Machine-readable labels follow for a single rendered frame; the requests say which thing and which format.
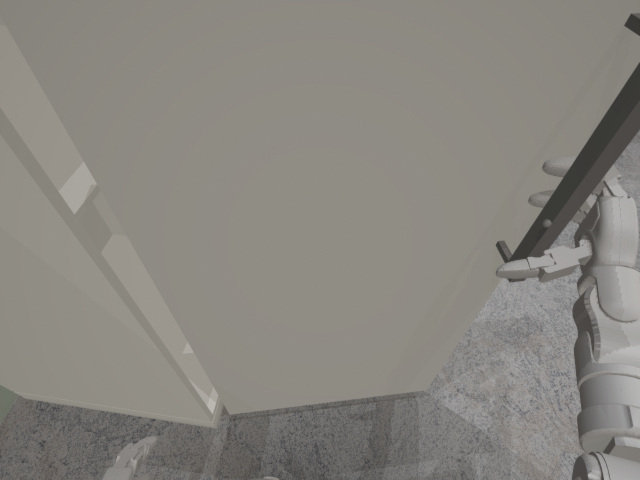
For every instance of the right robot hand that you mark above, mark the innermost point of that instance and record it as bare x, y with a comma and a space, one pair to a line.
610, 224

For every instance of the left robot hand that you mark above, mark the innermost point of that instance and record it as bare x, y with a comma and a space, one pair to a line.
129, 460

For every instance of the fridge door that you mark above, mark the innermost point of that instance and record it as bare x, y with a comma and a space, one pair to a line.
317, 187

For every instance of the handle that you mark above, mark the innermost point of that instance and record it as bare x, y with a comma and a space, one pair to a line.
613, 134

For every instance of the robot right upper arm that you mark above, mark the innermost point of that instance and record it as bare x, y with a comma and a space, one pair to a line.
601, 466

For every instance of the right robot forearm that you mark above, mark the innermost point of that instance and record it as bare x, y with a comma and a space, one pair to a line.
607, 360

